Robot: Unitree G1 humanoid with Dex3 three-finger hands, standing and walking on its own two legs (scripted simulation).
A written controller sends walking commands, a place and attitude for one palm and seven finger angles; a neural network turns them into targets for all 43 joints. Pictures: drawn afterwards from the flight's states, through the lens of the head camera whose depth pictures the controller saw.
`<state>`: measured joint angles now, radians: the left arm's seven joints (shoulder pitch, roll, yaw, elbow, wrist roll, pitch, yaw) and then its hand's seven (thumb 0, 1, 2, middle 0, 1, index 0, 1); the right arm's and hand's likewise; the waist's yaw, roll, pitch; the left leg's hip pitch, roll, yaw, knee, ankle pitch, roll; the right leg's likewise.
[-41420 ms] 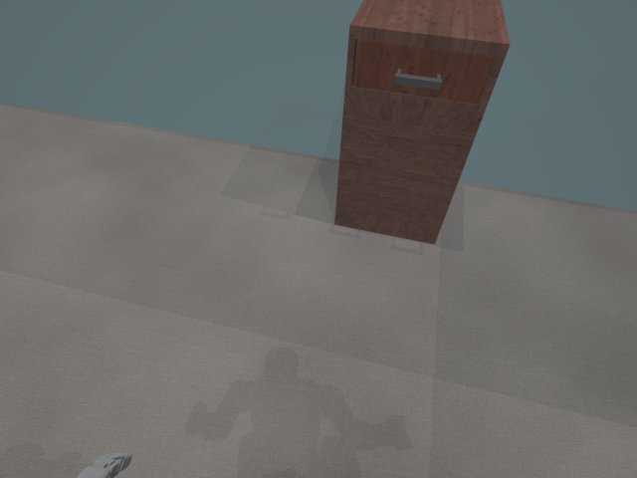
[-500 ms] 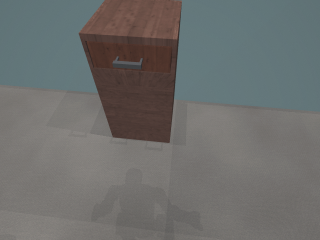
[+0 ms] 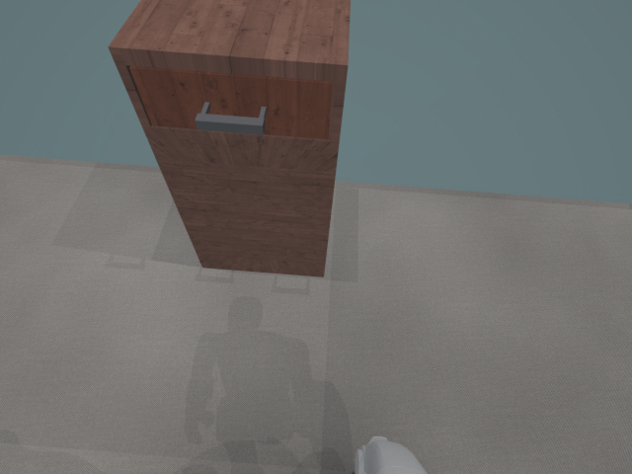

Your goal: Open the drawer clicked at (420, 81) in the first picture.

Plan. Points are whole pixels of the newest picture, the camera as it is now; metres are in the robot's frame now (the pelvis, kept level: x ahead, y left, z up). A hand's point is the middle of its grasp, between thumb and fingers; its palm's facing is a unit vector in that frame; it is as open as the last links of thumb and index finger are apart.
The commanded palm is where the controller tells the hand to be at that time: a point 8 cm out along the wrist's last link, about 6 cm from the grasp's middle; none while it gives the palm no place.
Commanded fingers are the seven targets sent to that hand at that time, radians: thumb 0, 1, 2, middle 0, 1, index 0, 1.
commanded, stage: take the last steps up to it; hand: left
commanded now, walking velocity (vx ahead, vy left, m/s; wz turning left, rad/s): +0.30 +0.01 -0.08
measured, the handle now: (232, 116) +0.75 +0.19 -0.05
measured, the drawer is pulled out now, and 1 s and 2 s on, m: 0.00 0.00 0.00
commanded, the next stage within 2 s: come to a stop and stand still in 0.36 s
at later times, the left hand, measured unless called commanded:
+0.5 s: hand (210, 433) +0.19 +0.16 -0.19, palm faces +0.05 -0.99 -0.13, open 7.3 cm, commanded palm none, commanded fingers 0.00 0.90 0.90 -0.20 -0.30 -0.20 -0.30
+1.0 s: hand (220, 355) +0.30 +0.16 -0.16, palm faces +0.01 -0.96 -0.27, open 7.3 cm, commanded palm none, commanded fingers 0.00 0.90 0.90 -0.20 -0.30 -0.20 -0.30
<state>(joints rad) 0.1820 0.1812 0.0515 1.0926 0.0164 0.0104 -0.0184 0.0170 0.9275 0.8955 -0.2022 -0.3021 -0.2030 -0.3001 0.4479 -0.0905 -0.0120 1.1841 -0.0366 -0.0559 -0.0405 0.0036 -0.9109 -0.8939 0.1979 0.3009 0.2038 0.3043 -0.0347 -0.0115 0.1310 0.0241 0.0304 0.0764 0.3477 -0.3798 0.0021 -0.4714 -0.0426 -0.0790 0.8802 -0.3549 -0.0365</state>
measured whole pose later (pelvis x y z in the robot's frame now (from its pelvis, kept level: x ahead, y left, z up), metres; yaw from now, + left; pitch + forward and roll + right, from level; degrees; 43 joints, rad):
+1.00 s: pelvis +0.21 -0.04 +0.01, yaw +0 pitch +1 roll +2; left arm 0.12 0.20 0.05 0.98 0.02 0.02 0.04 0.01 0.91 0.90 -0.20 -0.30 -0.20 -0.30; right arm 0.11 -0.23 -0.06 1.03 -0.01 0.07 -0.02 0.01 -0.92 -0.89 0.19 0.30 0.20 0.30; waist 0.00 -0.01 0.14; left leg -0.31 0.00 0.01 0.82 -0.49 -0.05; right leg -0.25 -0.02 -0.08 0.44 -0.20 -0.05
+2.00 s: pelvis +0.19 -0.01 +0.00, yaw -2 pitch -1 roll +0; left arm 0.33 0.12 -0.01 1.12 0.01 0.00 0.03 0.03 0.93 0.90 -0.20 -0.30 -0.20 -0.30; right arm 0.36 -0.12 0.02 1.10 -0.01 -0.01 -0.03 0.01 -0.91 -0.89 0.20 0.30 0.20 0.30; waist -0.01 0.00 0.00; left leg -0.15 0.02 0.08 0.46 -0.29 0.01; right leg -0.27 -0.02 -0.05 0.47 -0.18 -0.01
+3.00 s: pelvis +0.21 -0.02 -0.05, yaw -1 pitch +11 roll +1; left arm 0.35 0.34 -0.06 -0.07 1.07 -0.06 0.45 0.01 0.29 0.64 -0.27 -0.69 -0.27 -0.69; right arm 0.03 -0.21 -0.01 0.51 -0.09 0.06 0.07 0.01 -0.91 -0.89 0.20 0.30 0.20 0.30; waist 0.12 0.03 -0.13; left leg -0.56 0.02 0.05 0.89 -0.52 -0.01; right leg -0.69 -0.01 -0.03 0.91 -0.42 -0.02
